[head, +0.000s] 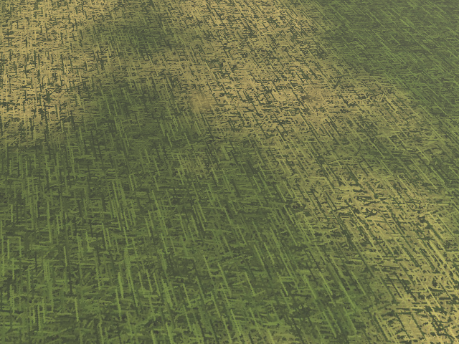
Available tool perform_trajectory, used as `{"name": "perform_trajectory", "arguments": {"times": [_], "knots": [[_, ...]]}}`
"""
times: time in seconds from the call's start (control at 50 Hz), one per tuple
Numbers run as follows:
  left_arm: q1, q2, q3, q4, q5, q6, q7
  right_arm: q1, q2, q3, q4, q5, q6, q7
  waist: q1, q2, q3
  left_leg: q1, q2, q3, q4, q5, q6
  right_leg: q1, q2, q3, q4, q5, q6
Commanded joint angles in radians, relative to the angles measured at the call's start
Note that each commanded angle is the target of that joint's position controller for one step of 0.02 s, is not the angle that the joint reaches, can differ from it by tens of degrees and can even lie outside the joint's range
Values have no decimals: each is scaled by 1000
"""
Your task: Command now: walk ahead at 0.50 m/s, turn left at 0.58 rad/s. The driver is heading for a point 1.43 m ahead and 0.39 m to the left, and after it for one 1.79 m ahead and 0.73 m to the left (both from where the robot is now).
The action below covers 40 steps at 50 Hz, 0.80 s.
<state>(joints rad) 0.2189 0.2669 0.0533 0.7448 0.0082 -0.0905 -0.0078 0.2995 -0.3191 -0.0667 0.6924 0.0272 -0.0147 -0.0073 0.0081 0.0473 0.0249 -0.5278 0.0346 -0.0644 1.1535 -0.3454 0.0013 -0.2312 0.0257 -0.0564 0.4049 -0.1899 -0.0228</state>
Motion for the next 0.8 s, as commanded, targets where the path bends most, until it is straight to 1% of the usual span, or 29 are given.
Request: {"name": "perform_trajectory", "arguments": {"times": [0.02,0.06,0.1,0.14,0.2,0.22,0.24,0.26,0.28,0.3,0.32,0.34,0.36,0.38,0.4,0.42,0.44,0.46,0.5,0.52,0.56,0.62,0.64,0.68,0.72,0.76,0.78,0.8], "knots": [[-5,130,36,-32,-4,-21,2,-35,-35,-11,-99,-4,-4,5,7,-146,10,-177,81,-35,-55,73,-13,107,-285,217,-249,122,-174],[3,154,45,-16,-4,-22,3,-69,-27,-7,-112,-7,-6,10,13,-126,7,-193,88,-31,-140,157,-18,133,-291,152,-258,201,-180],[-1,167,48,-6,-6,-17,4,-111,-22,-3,-118,-5,-13,23,25,-115,11,-168,83,-9,-258,268,-12,146,-272,71,-260,247,-163],[17,182,50,8,-11,-10,8,-181,-12,3,-135,-5,-20,36,51,-107,27,-133,71,26,-371,349,-2,156,-263,9,-259,259,-144],[60,211,58,33,-25,3,9,-262,-14,4,-169,0,-20,54,71,-105,51,-116,58,59,-472,347,23,221,-288,-36,-249,267,-124],[69,221,62,39,-31,9,8,-278,-21,2,-180,0,-18,58,69,-105,58,-114,52,70,-494,316,36,252,-300,-48,-234,298,-116],[72,232,65,43,-36,15,9,-282,-31,-3,-188,-3,-17,62,61,-108,55,-97,37,88,-513,270,52,279,-308,-64,-202,379,-107],[71,247,70,44,-40,22,11,-268,-47,-11,-193,-6,-14,64,42,-120,36,-50,9,114,-525,217,72,301,-309,-85,-144,535,-97],[71,264,75,43,-44,29,15,-224,-71,-24,-187,-11,-10,63,8,-136,-4,32,-30,145,-531,166,94,312,-304,-108,-48,708,-85],[59,267,75,40,-48,37,19,-102,-107,-47,-158,-11,-6,59,-68,-126,-71,200,-75,171,-576,180,125,280,-282,-141,125,816,-65],[72,237,62,34,-39,38,24,78,-169,-83,-107,-6,1,44,-152,-87,-162,483,-94,135,-606,217,165,126,-244,-159,368,732,-29],[149,117,21,-15,13,26,16,140,-289,-107,-96,4,5,24,-99,176,-255,859,170,-311,-616,181,303,-302,-126,-152,751,-26,33],[115,110,3,-47,4,-9,5,139,-279,-92,-136,5,-12,31,-100,191,-432,972,308,-779,-812,-58,434,-504,8,78,954,-425,47],[-8,200,28,-70,-41,-31,-6,120,-200,-67,-126,-6,-29,39,-141,72,-319,900,283,-670,-864,-61,365,-603,-51,147,978,-337,27],[-43,190,23,-86,-50,-44,-7,79,-174,-57,-118,-10,-39,39,-110,47,-199,759,247,-542,-868,4,331,-605,-87,133,909,-248,11],[-36,180,22,-72,-28,-46,1,9,-145,-47,-124,-11,-42,37,-62,-21,-129,613,204,-438,-870,112,300,-545,-125,134,823,-182,17],[-18,187,28,-64,-9,-39,5,-44,-121,-38,-135,-19,-43,34,-21,-6,-95,500,169,-365,-885,216,286,-469,-149,139,754,-138,26],[-3,186,30,-59,-3,-28,3,-73,-113,-33,-145,-27,-43,30,3,16,-82,428,147,-335,-907,268,284,-414,-155,139,727,-111,36],[5,159,26,-53,6,-10,4,-78,-117,-35,-135,-24,-49,21,17,12,-73,349,127,-281,-928,374,296,-378,-144,118,664,-71,67],[-14,148,23,-58,9,-4,5,-66,-125,-37,-125,-23,-51,14,14,5,-61,320,114,-253,-934,398,296,-377,-134,111,618,-33,82],[-95,123,14,-81,10,0,6,-34,-139,-41,-103,-19,-49,2,-11,3,-32,297,89,-217,-934,390,277,-391,-116,110,478,86,101],[-211,96,1,-108,2,-7,-3,9,-146,-44,-75,-10,-42,-8,-56,23,-9,268,52,-194,-921,290,233,-323,-69,110,255,252,103],[-242,96,0,-117,-3,-11,-8,26,-152,-46,-65,-8,-40,-10,-68,24,-3,264,55,-205,-917,266,225,-298,-55,109,211,279,101],[-266,108,2,-124,-12,-19,-19,57,-144,-43,-40,-5,-40,-11,-81,33,-2,303,83,-233,-891,230,219,-277,-53,120,157,310,88],[-267,127,9,-126,-12,-26,-28,79,-126,-37,-19,-4,-37,-12,-82,43,-1,373,115,-273,-842,227,210,-273,-57,132,117,274,63],[-237,143,17,-124,-11,-31,-31,82,-127,-39,-5,-9,-31,-12,-63,71,4,425,140,-305,-796,291,196,-244,-53,119,101,175,29],[-191,149,23,-113,-10,-33,-28,74,-124,-38,-1,-10,-26,-10,-37,81,-5,435,133,-305,-756,359,184,-183,-41,96,73,144,7],[-102,173,38,-90,-3,-37,-22,71,-101,-29,-3,-13,-25,-7,7,69,-58,431,84,-275,-649,475,161,-49,-35,80,46,143,-24]]}}
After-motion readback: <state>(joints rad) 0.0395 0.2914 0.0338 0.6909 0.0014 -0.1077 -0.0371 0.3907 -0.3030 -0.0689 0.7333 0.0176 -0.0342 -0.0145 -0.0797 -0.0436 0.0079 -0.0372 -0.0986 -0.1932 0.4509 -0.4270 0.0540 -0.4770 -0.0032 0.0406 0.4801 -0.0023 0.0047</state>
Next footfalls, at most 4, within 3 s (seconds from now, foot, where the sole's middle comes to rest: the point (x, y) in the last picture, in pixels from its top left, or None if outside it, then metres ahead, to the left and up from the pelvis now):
0.32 left None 0.32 0.18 -0.78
0.80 right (222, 290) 0.65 0.08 -0.78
1.32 left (114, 252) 0.78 0.43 -0.78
1.84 right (166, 170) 1.14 0.30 -0.78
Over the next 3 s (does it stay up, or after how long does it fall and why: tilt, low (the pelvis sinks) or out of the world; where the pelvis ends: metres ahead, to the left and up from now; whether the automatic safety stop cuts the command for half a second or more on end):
stays up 1.58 0.39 0.00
